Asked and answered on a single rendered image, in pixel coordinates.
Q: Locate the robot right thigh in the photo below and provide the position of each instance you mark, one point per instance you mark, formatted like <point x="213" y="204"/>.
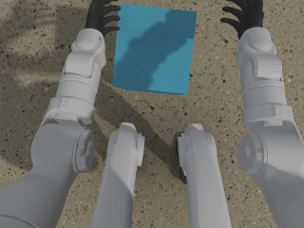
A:
<point x="207" y="205"/>

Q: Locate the robot left upper arm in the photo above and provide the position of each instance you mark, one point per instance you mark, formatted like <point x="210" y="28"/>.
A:
<point x="36" y="200"/>

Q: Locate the robot right forearm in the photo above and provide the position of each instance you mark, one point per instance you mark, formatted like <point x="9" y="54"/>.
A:
<point x="262" y="84"/>

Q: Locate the robot right upper arm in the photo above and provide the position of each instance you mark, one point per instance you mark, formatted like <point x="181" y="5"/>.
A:
<point x="275" y="161"/>

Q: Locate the left robot shin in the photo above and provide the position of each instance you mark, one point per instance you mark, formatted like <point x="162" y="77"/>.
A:
<point x="114" y="135"/>

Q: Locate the robot right hand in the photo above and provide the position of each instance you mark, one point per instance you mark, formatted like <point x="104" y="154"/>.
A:
<point x="250" y="16"/>

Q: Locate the robot left forearm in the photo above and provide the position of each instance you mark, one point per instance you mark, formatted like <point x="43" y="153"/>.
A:
<point x="79" y="82"/>

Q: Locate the robot left hand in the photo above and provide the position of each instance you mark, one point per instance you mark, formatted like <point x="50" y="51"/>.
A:
<point x="95" y="18"/>

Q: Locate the carton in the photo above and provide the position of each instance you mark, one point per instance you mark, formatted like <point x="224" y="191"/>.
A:
<point x="154" y="48"/>

